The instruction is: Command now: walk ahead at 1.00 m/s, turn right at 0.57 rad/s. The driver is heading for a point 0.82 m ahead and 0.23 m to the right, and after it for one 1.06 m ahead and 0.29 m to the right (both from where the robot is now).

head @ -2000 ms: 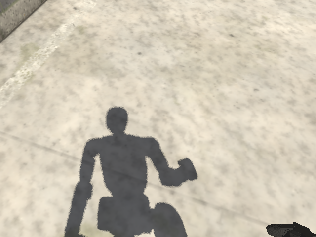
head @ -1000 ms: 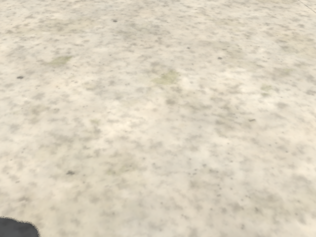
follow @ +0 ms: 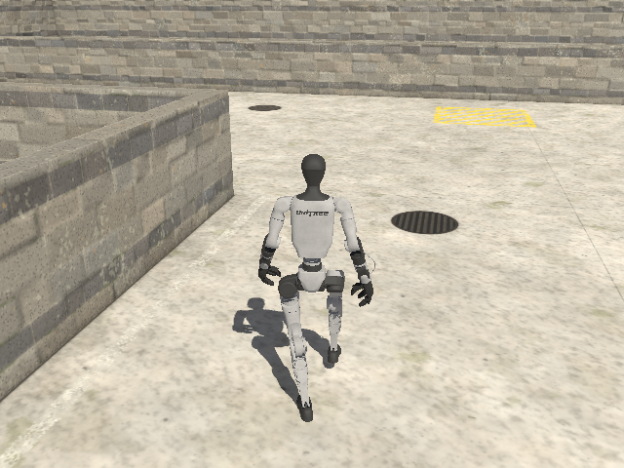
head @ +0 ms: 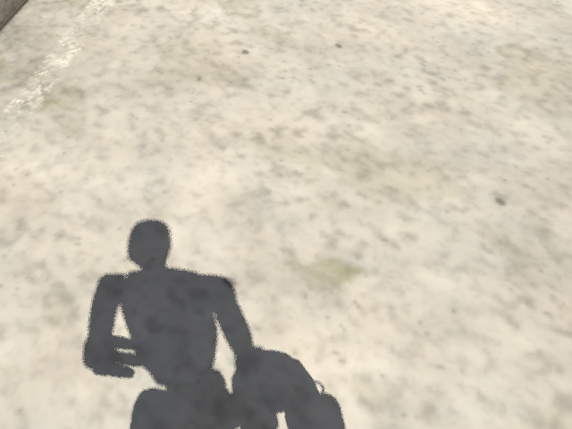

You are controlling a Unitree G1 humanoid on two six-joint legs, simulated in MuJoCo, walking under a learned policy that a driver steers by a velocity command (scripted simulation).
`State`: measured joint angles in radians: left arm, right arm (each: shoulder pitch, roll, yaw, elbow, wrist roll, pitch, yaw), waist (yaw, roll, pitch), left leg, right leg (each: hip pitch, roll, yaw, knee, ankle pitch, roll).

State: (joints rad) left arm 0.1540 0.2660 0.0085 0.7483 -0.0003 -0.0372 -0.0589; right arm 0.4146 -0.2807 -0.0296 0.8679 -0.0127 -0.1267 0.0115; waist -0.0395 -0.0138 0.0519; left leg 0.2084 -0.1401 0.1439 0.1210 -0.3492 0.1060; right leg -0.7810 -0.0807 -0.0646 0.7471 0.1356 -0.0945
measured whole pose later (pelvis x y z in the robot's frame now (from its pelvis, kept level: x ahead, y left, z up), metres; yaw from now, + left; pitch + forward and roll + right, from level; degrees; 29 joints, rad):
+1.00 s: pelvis +0.84 -0.24 +0.00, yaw -37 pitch +2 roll +2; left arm -0.05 0.25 -0.01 0.63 0.04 -0.06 -0.03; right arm 0.39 -0.30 -0.03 0.85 0.04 -0.07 -0.01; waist -0.08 -0.01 0.07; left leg -0.25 -0.01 -0.06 1.12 -0.60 -0.06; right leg -0.51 0.01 -0.02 0.58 -0.11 -0.08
